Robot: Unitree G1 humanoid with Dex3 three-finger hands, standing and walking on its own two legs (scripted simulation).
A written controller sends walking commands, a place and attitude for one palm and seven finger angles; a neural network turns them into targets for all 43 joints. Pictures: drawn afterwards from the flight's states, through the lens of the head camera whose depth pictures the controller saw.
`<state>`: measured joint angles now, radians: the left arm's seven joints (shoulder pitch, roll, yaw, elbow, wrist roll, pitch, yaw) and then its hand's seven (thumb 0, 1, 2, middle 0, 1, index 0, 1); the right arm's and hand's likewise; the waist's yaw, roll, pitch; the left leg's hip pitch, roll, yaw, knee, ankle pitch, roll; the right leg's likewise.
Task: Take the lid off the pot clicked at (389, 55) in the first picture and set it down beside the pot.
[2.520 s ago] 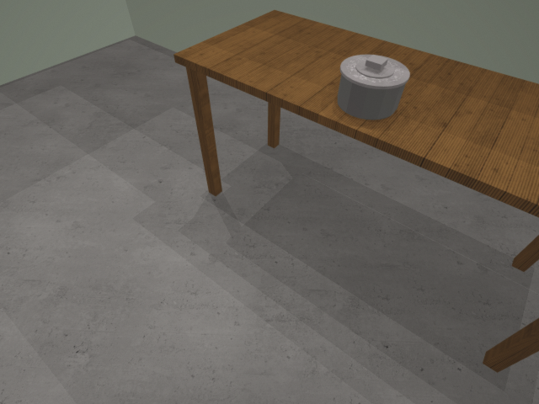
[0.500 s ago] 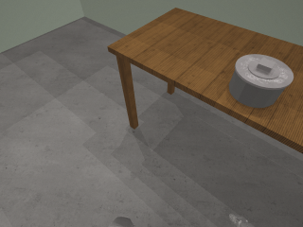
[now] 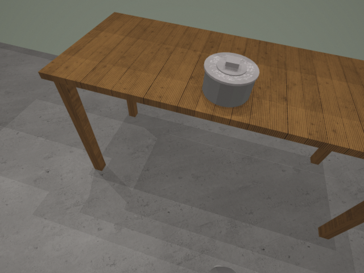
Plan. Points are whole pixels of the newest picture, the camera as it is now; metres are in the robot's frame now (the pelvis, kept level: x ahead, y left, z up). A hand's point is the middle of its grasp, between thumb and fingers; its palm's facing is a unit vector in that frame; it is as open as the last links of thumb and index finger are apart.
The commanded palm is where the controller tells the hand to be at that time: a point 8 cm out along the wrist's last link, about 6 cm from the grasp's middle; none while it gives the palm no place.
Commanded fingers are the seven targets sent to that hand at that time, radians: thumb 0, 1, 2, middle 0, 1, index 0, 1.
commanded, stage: turn to face it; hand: left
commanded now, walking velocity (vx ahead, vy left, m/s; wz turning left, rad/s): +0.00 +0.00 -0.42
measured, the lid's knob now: (232, 61) +0.74 -0.12 +0.08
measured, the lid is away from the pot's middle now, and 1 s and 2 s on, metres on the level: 0.00 0.00 0.00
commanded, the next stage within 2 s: take the last steps up to it in 0.34 s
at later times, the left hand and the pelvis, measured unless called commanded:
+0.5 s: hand out of the picture +0.12 +0.14 -0.17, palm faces -0.14 -0.97 -0.19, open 7.4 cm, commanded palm none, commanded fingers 0.00 0.90 0.90 -0.20 -0.30 -0.20 -0.30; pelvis +0.01 -0.03 -0.01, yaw -11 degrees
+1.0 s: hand (155, 250) +0.21 +0.08 -0.17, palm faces -0.31 -0.94 -0.16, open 7.4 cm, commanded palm none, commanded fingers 0.00 0.90 0.90 -0.20 -0.30 -0.20 -0.30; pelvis +0.10 -0.07 -0.01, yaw -17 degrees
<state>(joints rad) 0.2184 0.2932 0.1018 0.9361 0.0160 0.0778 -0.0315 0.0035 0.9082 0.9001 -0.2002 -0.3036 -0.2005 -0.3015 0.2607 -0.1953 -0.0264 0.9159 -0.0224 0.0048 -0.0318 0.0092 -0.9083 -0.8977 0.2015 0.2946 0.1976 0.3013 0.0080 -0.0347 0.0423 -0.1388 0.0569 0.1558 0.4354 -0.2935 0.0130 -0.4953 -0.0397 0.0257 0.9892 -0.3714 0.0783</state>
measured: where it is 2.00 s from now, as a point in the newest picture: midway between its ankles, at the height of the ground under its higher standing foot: outside the picture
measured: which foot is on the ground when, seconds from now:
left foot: down 0.00-0.14, up 0.16-0.52, down 0.54-1.00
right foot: up 0.00-0.12, down 0.14-0.54, up 0.56-1.00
